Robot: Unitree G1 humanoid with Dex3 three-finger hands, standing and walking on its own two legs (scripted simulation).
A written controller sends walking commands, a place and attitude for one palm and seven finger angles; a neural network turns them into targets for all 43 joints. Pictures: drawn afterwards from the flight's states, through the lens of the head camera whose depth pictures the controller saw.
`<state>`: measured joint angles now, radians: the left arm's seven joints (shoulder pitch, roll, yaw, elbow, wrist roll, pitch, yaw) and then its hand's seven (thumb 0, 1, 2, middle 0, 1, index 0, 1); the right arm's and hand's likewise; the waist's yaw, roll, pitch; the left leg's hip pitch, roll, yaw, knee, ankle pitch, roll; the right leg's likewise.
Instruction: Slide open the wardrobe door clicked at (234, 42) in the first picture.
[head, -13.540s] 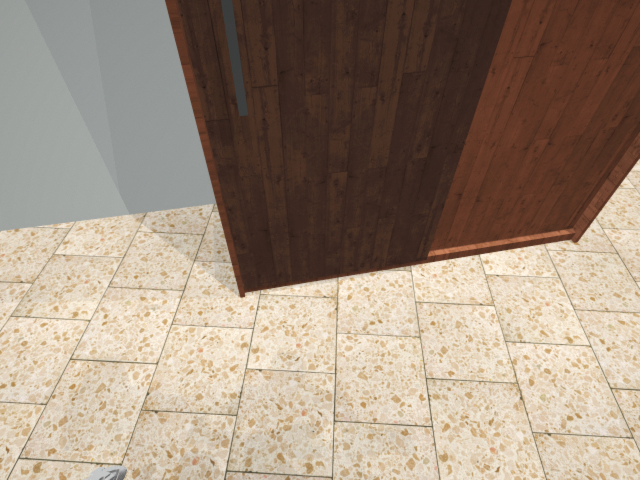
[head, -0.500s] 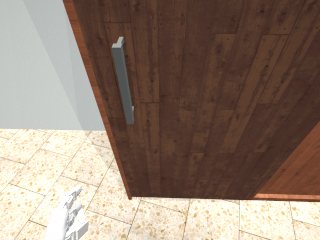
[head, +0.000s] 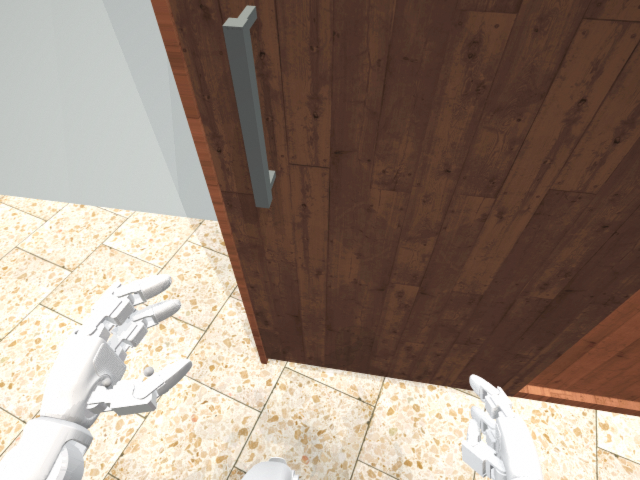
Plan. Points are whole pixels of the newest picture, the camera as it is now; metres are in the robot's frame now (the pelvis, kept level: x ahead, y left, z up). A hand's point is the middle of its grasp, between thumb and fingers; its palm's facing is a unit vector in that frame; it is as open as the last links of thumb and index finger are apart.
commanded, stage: raise the hand with hooked fingers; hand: left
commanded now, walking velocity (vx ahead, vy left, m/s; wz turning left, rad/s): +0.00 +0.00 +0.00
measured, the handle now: (257, 120) +0.49 +0.13 +0.19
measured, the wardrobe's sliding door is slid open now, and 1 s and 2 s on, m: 0.00 0.00 0.00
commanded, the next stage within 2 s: move the hooked fingers beside the handle in 1.42 s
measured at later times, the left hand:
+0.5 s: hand (81, 286) +0.26 +0.27 +0.15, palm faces +0.00 -1.00 -0.07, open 13.0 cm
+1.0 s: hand out of the picture +0.29 +0.33 +0.23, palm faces +0.03 -0.99 -0.10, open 14.0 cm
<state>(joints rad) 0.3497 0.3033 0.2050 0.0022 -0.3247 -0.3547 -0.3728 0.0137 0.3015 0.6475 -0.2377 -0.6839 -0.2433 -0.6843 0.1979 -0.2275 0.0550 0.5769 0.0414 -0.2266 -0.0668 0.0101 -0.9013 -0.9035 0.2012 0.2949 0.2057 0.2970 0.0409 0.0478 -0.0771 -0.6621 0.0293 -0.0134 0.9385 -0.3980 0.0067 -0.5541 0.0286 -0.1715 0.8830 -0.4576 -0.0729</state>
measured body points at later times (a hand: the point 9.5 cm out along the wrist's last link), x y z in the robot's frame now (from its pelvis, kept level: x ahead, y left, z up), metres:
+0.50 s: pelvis +0.01 +0.03 +0.03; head +0.01 +0.04 +0.48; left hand +0.26 +0.33 +0.15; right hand +0.18 -0.22 -0.02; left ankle +0.04 +0.11 -0.69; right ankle +0.00 -0.07 -0.69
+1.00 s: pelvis +0.01 +0.05 +0.05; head -0.01 +0.04 +0.50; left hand +0.28 +0.38 +0.23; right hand +0.19 -0.17 -0.02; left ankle +0.04 +0.11 -0.69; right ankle +0.00 -0.07 -0.69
